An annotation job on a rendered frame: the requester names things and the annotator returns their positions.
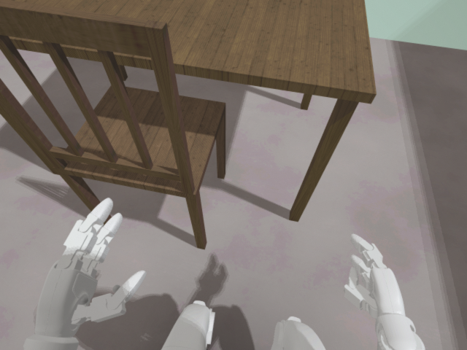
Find right robot thigh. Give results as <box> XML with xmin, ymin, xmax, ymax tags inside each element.
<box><xmin>272</xmin><ymin>320</ymin><xmax>325</xmax><ymax>350</ymax></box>

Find left robot thigh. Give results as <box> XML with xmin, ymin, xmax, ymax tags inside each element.
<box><xmin>161</xmin><ymin>304</ymin><xmax>215</xmax><ymax>350</ymax></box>

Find table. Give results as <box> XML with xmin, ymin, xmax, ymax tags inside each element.
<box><xmin>0</xmin><ymin>0</ymin><xmax>377</xmax><ymax>222</ymax></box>

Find right robot hand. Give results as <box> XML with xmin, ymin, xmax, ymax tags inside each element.
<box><xmin>344</xmin><ymin>234</ymin><xmax>406</xmax><ymax>320</ymax></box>

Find robot thigh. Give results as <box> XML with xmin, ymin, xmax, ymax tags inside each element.
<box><xmin>161</xmin><ymin>304</ymin><xmax>215</xmax><ymax>350</ymax></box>
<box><xmin>272</xmin><ymin>320</ymin><xmax>325</xmax><ymax>350</ymax></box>

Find robot right forearm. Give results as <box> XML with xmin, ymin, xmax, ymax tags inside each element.
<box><xmin>375</xmin><ymin>314</ymin><xmax>425</xmax><ymax>350</ymax></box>

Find left robot hand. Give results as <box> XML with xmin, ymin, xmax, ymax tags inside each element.
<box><xmin>34</xmin><ymin>198</ymin><xmax>147</xmax><ymax>338</ymax></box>

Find robot left forearm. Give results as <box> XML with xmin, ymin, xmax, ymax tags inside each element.
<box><xmin>23</xmin><ymin>334</ymin><xmax>79</xmax><ymax>350</ymax></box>

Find chair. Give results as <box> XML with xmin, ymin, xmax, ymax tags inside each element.
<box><xmin>0</xmin><ymin>0</ymin><xmax>225</xmax><ymax>249</ymax></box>

